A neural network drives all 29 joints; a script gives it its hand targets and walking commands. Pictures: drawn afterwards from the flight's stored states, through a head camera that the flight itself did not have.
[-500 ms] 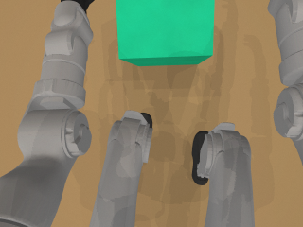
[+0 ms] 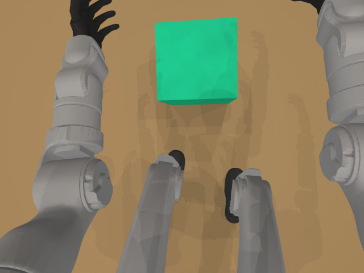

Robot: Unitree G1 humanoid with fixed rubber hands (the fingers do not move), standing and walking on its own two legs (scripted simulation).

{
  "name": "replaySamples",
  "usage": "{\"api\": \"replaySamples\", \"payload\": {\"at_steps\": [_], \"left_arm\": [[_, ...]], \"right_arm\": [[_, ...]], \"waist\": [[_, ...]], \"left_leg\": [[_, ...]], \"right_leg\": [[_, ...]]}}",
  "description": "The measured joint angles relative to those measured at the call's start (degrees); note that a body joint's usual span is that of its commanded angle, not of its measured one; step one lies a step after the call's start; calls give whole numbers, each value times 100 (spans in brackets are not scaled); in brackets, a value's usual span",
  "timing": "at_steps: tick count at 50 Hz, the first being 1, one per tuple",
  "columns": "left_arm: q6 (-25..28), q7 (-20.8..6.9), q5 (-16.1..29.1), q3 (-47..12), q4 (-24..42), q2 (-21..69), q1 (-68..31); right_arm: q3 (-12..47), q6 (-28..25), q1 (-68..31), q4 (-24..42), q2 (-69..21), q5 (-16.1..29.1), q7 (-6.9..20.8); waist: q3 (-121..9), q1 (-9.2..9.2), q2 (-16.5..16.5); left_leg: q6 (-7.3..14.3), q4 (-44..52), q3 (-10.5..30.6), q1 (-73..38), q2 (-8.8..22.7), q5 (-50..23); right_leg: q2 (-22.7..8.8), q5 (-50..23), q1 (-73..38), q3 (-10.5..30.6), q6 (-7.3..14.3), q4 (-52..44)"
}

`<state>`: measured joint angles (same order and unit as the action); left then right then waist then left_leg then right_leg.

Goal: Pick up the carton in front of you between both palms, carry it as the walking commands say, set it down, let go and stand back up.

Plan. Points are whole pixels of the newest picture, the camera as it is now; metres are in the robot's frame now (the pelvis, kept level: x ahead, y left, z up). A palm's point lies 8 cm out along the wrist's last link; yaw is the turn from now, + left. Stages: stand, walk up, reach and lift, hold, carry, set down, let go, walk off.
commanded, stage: set down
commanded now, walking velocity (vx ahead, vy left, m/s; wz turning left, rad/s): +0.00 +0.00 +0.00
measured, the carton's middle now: (197, 70) +0.53 +0.07 -0.43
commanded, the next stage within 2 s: let go in 0.18 s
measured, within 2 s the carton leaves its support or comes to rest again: neither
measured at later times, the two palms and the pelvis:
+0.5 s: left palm (39, 55) +0.44 +0.24 +0.02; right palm out of the picture +0.49 -0.17 +0.01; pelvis +0.03 +0.01 +0.13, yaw -3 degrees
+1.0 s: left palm out of the picture +0.28 +0.25 +0.13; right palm out of the picture +0.33 -0.20 +0.12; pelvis +0.09 +0.02 +0.21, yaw +0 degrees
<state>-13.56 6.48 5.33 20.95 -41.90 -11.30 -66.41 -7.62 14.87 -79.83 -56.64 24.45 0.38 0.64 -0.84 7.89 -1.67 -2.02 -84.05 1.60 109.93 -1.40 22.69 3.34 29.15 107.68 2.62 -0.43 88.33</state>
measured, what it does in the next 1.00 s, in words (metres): rises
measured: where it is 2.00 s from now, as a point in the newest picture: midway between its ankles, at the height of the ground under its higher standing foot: (202, 194)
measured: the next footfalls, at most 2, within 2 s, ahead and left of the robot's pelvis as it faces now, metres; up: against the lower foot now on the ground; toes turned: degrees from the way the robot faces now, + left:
none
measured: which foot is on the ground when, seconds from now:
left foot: down 0.00-1.00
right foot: down 0.00-1.00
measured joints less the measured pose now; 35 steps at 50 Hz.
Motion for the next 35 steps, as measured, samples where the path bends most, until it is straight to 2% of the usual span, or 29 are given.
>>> {"api": "replaySamples", "payload": {"at_steps": [11,15,21,26,31,35], "left_arm": [[111,-175,-407,225,39,195,323],[191,-339,-697,269,122,274,611],[352,-767,-1120,35,491,330,1733],[449,-1083,-1135,-390,800,206,2863],[628,-1262,-930,-769,969,60,3836],[819,-1273,-738,-1028,1048,20,4586]], "right_arm": [[-371,-150,249,-167,-147,-295,218],[-615,-221,558,-31,-372,-557,169],[-850,-333,1919,854,-1024,-868,-214],[-764,-439,3385,1702,-1451,-836,-452],[-584,-646,4512,2113,-1543,-687,-421],[-440,-868,5201,2143,-1513,-591,-320]], "waist": [[-155,-11,-35],[-195,-62,-11],[-301,-212,41],[-251,-272,106],[-188,-276,205],[-205,-285,249]], "left_leg": [[30,1480,18,-1118,54,-464],[52,1971,30,-1516,78,-620],[121,2679,9,-2307,123,-772],[189,3254,-50,-3241,130,-850],[240,3700,-71,-4191,95,-875],[264,3970,-59,-4882,56,-856]], "right_leg": [[-7,-531,-1098,31,-5,-1528],[-5,-718,-1506,34,-17,-2062],[3,-945,-2326,77,-58,-2876],[-22,-1074,-3279,149,-101,-3525],[-83,-1126,-4263,176,-131,-4038],[-137,-1116,-4985,167,-140,-4350]]}}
